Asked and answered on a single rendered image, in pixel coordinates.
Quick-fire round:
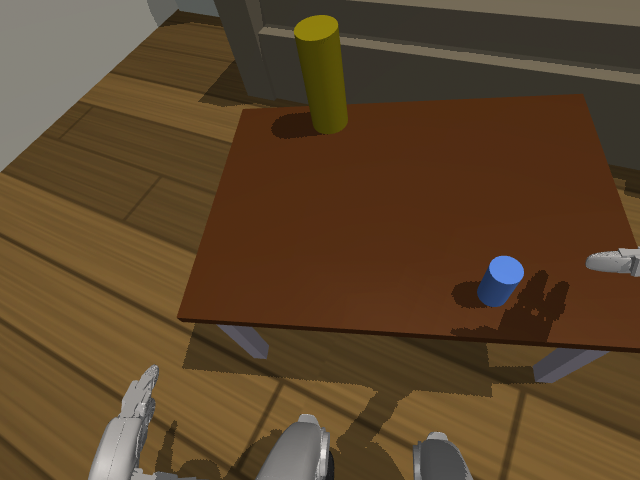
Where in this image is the coffee table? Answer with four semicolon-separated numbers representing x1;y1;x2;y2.
177;94;640;383

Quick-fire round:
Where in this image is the left robot hand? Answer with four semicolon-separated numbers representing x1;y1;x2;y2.
88;364;207;480

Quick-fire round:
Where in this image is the right robot hand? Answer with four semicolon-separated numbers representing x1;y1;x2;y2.
585;246;640;277

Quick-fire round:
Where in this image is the sofa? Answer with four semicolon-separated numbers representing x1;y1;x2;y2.
214;0;640;170

